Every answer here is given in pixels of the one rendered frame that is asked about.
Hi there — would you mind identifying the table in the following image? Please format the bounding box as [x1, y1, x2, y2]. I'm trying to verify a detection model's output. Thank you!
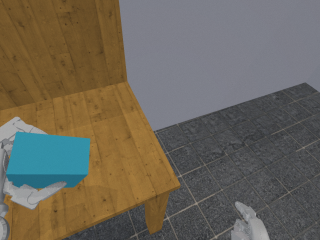
[0, 0, 181, 240]

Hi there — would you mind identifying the left robot forearm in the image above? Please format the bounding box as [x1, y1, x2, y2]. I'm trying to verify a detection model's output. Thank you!
[0, 202, 10, 240]

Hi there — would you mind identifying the sponge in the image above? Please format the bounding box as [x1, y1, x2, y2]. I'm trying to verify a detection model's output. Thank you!
[6, 131, 90, 189]

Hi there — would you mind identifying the robot left hand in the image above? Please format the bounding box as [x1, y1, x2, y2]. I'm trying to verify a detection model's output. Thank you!
[0, 116, 67, 210]

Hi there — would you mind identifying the robot right hand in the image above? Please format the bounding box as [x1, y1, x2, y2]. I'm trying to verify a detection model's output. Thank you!
[231, 201, 270, 240]

